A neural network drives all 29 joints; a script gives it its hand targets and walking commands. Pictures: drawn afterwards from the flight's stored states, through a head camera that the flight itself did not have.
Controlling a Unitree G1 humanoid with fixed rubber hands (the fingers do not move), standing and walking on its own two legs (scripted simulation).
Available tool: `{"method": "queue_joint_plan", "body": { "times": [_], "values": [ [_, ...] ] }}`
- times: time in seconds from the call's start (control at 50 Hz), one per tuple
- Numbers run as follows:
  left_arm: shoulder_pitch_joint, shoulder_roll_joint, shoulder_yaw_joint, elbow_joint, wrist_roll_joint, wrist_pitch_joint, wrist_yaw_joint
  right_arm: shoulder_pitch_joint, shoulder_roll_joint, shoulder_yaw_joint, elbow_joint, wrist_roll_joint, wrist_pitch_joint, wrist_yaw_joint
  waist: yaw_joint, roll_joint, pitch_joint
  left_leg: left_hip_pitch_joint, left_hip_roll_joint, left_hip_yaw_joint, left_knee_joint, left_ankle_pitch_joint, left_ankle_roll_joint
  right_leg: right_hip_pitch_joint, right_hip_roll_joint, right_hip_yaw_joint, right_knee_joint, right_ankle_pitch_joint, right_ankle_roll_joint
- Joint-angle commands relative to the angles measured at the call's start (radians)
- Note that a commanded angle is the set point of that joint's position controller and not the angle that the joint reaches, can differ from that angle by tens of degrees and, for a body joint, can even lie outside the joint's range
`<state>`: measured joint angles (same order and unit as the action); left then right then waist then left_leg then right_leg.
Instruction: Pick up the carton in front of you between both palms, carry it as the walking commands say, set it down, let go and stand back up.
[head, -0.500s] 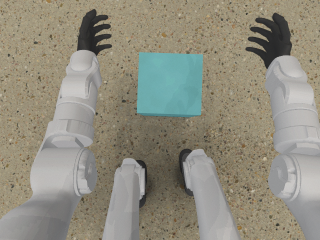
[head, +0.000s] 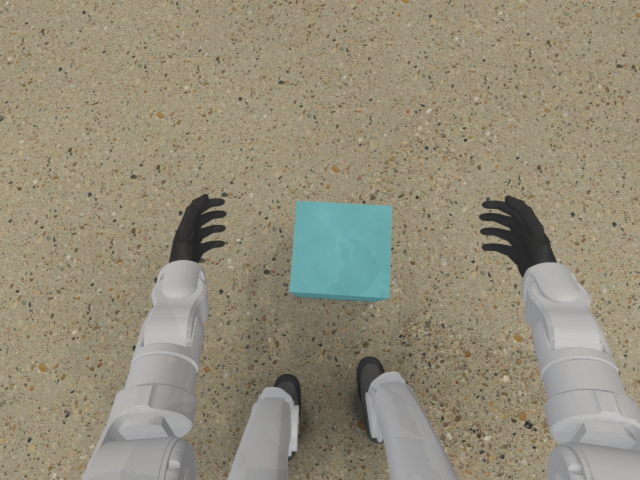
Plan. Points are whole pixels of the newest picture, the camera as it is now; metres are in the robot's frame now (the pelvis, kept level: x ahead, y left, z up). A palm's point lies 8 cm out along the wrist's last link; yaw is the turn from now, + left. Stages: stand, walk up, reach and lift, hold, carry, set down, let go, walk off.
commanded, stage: let go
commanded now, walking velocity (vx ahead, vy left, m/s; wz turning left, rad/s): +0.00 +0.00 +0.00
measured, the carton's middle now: (340, 256) +0.44 -0.04 -0.58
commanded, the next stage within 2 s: stand in 0.98 s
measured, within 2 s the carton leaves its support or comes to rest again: neither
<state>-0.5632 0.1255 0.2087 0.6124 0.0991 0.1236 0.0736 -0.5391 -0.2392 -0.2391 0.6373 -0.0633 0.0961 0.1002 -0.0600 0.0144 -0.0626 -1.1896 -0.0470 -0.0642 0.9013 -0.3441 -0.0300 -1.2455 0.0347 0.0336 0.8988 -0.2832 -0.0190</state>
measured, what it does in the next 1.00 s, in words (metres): rises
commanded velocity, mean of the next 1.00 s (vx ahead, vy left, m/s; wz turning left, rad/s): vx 0.00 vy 0.00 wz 0.00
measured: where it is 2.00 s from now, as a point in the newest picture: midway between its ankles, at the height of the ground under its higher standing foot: (330, 422)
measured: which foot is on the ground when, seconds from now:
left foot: down 0.00-1.00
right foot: down 0.00-1.00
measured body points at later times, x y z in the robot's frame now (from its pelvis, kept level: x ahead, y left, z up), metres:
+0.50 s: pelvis +0.05 +0.02 +0.07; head +0.12 +0.02 +0.52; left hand +0.25 +0.24 -0.01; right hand +0.22 -0.22 -0.01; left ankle +0.02 +0.13 -0.67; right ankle +0.05 -0.10 -0.67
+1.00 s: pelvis +0.05 +0.02 +0.07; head +0.06 +0.02 +0.52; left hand +0.23 +0.25 -0.01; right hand +0.22 -0.23 +0.00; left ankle +0.02 +0.13 -0.67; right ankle +0.05 -0.10 -0.67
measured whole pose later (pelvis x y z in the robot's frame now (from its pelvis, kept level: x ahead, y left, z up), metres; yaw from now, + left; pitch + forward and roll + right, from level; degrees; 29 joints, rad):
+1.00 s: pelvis +0.05 +0.02 +0.07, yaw -2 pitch -5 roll +0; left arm 0.22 0.21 0.03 0.48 0.01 0.10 -0.03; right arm 0.21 -0.23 -0.03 0.40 -0.03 0.19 0.03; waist 0.00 0.01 0.09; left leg -0.07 -0.02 -0.05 0.47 -0.32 0.01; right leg -0.12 0.03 0.05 0.47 -0.26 0.00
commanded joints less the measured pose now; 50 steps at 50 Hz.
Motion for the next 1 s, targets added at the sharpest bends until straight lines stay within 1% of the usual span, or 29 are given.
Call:
{"method": "queue_joint_plan", "body": {
  "times": [0.0,0.06,0.12,0.18,0.26,0.34,0.38,0.46,0.56,0.62,0.68,0.76,0.86,0.88,0.9,0.96,0.98],
  "values": [
    [-0.034,0.088,-0.011,-0.132,-0.015,-0.049,-0.018,-0.002,-0.092,0.020,-0.133,0.030,-0.041,0.002,-0.014,-0.045,-0.734,0.231,-0.033,0.074,-0.117,0.212,-0.009,0.831,-0.013,0.012,-0.069,0.500,0.036],
    [0.106,0.084,-0.024,-0.106,-0.022,-0.076,-0.034,0.131,-0.067,0.046,-0.130,0.052,-0.064,-0.001,0.001,-0.052,-0.677,0.267,-0.029,0.070,-0.159,0.238,-0.006,0.905,-0.020,0.027,-0.102,0.560,0.039],
    [0.234,0.089,-0.037,-0.092,-0.028,-0.102,-0.046,0.263,-0.057,0.066,-0.137,0.063,-0.087,-0.009,0.009,-0.052,-0.623,0.325,-0.023,0.065,-0.207,0.265,-0.001,0.975,-0.025,0.038,-0.141,0.615,0.041],
    [0.344,0.103,-0.050,-0.100,-0.034,-0.125,-0.056,0.385,-0.053,0.085,-0.157,0.068,-0.108,-0.019,0.014,-0.048,-0.551,0.414,-0.017,0.057,-0.259,0.286,0.004,1.023,-0.027,0.042,-0.192,0.627,0.041],
    [0.470,0.119,-0.073,-0.140,-0.051,-0.147,-0.071,0.522,-0.051,0.114,-0.201,0.076,-0.129,-0.029,0.019,-0.038,-0.440,0.580,-0.005,0.047,-0.331,0.312,0.010,1.054,-0.024,0.032,-0.272,0.576,0.043],
    [0.593,0.130,-0.100,-0.187,-0.071,-0.156,-0.087,0.641,-0.052,0.145,-0.247,0.083,-0.133,-0.034,0.021,-0.015,-0.316,0.773,0.004,0.036,-0.411,0.332,0.014,1.083,-0.010,0.008,-0.362,0.483,0.048],
    [0.641,0.136,-0.112,-0.206,-0.079,-0.154,-0.093,0.678,-0.056,0.156,-0.261,0.086,-0.128,-0.034,0.028,0.005,-0.240,0.855,0.010,0.031,-0.455,0.335,0.015,1.092,-0.002,-0.004,-0.408,0.418,0.047],
    [0.708,0.142,-0.131,-0.234,-0.086,-0.133,-0.106,0.710,-0.066,0.172,-0.283,0.085,-0.105,-0.029,0.047,0.034,-0.104,0.944,0.023,0.027,-0.522,0.313,0.009,1.118,0.009,-0.022,-0.472,0.305,0.041],
    [0.738,0.154,-0.147,-0.257,-0.097,-0.081,-0.126,0.726,-0.076,0.170,-0.297,0.072,-0.049,-0.025,0.056,0.028,0.045,0.957,0.038,0.024,-0.573,0.220,0.014,1.173,0.019,-0.035,-0.499,0.201,0.035],
    [0.737,0.156,-0.152,-0.267,-0.098,-0.049,-0.135,0.721,-0.082,0.163,-0.300,0.058,-0.014,-0.023,0.055,0.021,0.106,0.948,0.046,0.021,-0.590,0.170,0.019,1.207,0.025,-0.042,-0.494,0.169,0.036],
    [0.728,0.158,-0.153,-0.274,-0.099,-0.024,-0.140,0.718,-0.083,0.158,-0.301,0.046,0.014,-0.023,0.050,0.009,0.136,0.950,0.048,0.021,-0.592,0.159,0.022,1.234,0.028,-0.044,-0.487,0.169,0.037],
    [0.730,0.162,-0.148,-0.280,-0.093,-0.004,-0.141,0.723,-0.079,0.155,-0.306,0.039,0.033,-0.024,0.049,0.003,0.137,0.984,0.040,0.027,-0.576,0.208,0.021,1.251,0.025,-0.039,-0.486,0.201,0.036],
    [0.738,0.169,-0.139,-0.280,-0.082,0.003,-0.140,0.720,-0.072,0.159,-0.315,0.043,0.037,-0.026,0.058,0.004,0.117,1.025,0.028,0.035,-0.555,0.276,0.020,1.264,0.019,-0.029,-0.489,0.252,0.036],
    [0.791,0.176,-0.136,-0.219,-0.098,-0.026,-0.121,0.688,-0.107,0.159,-0.362,0.025,0.089,-0.054,0.062,-0.026,0.055,1.080,0.028,0.030,-0.519,0.371,0.018,1.247,0.047,-0.039,-0.460,0.243,0.040],
    [0.782,0.173,-0.134,-0.237,-0.090,-0.034,-0.111,0.711,-0.097,0.164,-0.359,0.028,0.099,-0.065,0.067,0.000,0.065,1.076,0.022,0.035,-0.508,0.398,0.011,1.231,0.042,-0.040,-0.462,0.243,0.038],
    [0.749,0.172,-0.149,-0.252,-0.100,-0.038,-0.107,0.710,-0.082,0.184,-0.361,0.041,0.113,-0.077,0.058,0.004,0.072,1.069,0.017,0.038,-0.505,0.373,0.017,1.198,0.039,-0.031,-0.463,0.255,0.037],
    [0.744,0.298,-0.114,-0.107,-0.054,-0.062,-0.068,0.664,-0.181,0.146,-0.219,0.038,0.036,-0.115,0.077,0.050,0.114,0.952,0.061,0.017,-0.456,0.259,-0.002,1.075,-0.061,0.012,-0.465,0.250,0.048]
  ]
}}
